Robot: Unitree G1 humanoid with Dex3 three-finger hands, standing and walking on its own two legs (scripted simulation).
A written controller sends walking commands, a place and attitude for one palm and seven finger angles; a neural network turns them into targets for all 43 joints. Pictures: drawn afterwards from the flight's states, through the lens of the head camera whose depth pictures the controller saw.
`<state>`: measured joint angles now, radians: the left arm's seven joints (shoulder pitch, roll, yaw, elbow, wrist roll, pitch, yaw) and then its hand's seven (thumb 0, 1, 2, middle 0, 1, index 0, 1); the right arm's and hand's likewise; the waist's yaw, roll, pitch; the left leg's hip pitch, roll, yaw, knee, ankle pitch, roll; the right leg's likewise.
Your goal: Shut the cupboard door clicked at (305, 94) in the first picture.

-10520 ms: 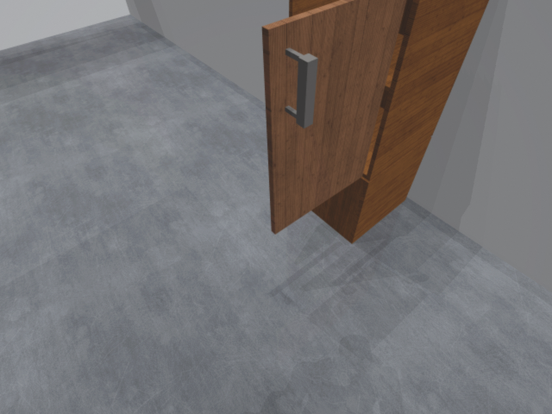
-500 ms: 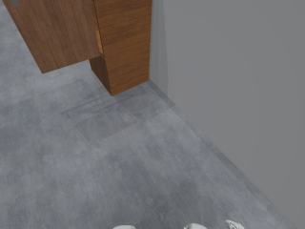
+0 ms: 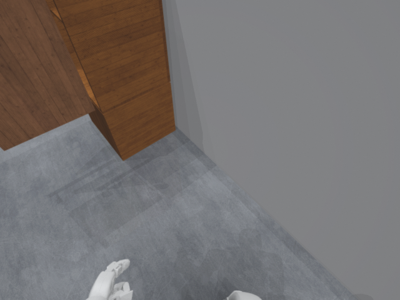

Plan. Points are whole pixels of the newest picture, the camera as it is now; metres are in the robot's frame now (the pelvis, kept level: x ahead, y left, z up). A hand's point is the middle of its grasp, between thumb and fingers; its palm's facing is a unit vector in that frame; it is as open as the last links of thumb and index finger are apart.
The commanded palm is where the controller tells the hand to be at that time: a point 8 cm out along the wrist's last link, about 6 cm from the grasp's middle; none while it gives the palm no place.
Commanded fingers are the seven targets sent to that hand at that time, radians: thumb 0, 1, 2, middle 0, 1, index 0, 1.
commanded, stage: walk to a spot facing it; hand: left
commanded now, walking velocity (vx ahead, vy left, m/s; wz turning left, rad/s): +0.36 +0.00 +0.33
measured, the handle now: out of the picture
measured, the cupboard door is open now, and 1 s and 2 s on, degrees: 88 88 88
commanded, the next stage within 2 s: turn to face it in 0.22 s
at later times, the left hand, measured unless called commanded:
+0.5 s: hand out of the picture +0.14 +0.23 -0.19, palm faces +0.28 -0.95 -0.14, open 7.3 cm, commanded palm none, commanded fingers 0.00 0.90 0.90 -0.20 -0.30 -0.20 -0.30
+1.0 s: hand (78, 212) +0.35 +0.32 -0.14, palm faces +0.39 -0.90 -0.21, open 7.4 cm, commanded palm none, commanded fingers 0.00 0.90 0.90 -0.20 -0.30 -0.20 -0.30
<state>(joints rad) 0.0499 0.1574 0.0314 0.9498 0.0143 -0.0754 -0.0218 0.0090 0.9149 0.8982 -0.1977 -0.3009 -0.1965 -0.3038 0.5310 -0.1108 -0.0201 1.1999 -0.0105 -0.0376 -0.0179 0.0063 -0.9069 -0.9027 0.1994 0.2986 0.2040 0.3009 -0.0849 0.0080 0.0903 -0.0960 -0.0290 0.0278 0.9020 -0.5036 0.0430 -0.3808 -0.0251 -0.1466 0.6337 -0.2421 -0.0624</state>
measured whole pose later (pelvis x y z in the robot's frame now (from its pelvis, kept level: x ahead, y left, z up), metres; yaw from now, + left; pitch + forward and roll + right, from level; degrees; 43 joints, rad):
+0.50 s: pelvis +0.21 +0.07 -0.01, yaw +12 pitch +0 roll -2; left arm 0.34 0.17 0.04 1.10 0.00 -0.01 0.00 0.01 0.92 0.90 -0.20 -0.30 -0.20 -0.30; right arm 0.06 -0.24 -0.06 0.95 -0.03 -0.03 0.01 0.00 -0.92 -0.90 0.19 0.30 0.20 0.30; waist 0.02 -0.03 0.10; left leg -0.46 -0.03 0.12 0.68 -0.23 0.13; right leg -0.27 -0.11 -0.12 1.18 -0.52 0.06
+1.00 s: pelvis +0.30 +0.09 +0.02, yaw +24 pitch +2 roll -2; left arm 0.07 0.22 0.06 0.92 0.01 0.04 0.02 0.01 0.91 0.90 -0.20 -0.30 -0.20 -0.30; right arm 0.30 -0.19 -0.05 1.01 -0.03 0.02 -0.02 0.00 -0.91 -0.90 0.20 0.30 0.21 0.30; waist -0.06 -0.01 0.05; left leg -0.25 -0.11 -0.10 0.42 -0.19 0.11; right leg -0.47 -0.04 0.02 0.98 -0.39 0.11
